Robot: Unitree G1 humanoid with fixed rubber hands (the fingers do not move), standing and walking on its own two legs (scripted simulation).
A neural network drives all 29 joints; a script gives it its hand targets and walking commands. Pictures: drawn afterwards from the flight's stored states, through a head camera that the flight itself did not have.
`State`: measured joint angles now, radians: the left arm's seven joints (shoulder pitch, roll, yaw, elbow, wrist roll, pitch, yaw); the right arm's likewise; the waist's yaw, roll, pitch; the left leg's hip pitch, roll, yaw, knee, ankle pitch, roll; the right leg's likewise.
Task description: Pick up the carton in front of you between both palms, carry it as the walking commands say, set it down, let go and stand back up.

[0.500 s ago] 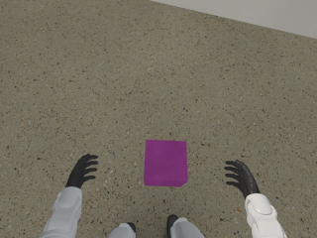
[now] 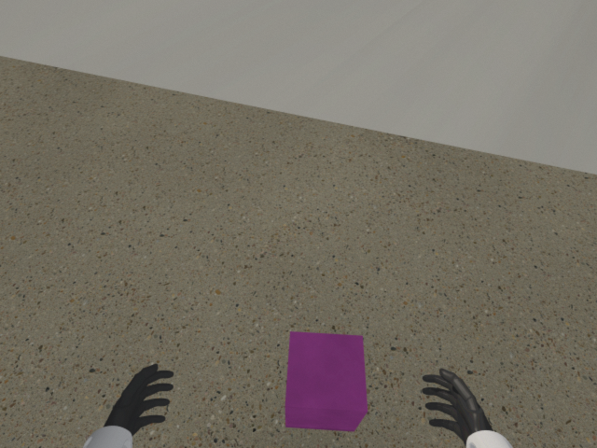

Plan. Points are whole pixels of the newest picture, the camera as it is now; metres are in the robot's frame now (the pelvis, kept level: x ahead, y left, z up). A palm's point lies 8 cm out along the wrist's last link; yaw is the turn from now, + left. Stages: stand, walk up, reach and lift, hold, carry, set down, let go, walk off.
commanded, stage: let go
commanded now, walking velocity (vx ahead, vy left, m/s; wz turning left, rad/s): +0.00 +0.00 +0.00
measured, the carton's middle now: (322, 382) +0.39 -0.08 -0.65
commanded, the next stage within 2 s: stand in 0.16 s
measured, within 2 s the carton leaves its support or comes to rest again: neither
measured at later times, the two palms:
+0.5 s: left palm out of the picture +0.13 +0.28 -0.09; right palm (521, 446) +0.15 -0.30 -0.09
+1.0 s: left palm out of the picture +0.11 +0.28 -0.10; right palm out of the picture +0.13 -0.31 -0.10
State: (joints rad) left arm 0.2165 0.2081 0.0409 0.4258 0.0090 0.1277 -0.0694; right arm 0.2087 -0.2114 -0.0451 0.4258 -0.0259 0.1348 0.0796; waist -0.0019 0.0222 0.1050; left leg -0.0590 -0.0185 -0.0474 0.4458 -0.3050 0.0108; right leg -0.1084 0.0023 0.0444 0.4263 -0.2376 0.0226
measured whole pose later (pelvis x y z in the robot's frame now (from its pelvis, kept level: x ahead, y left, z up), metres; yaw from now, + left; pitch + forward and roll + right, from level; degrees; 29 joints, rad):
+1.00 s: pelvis +0.01 -0.02 +0.00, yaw +1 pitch -1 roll +0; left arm 0.13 0.35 0.02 0.92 0.03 0.00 0.02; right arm 0.17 -0.37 -0.01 0.86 -0.03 0.00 -0.02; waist 0.00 0.02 0.01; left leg -0.11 -0.01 -0.07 0.44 -0.30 -0.01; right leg -0.16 0.01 0.02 0.44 -0.26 0.00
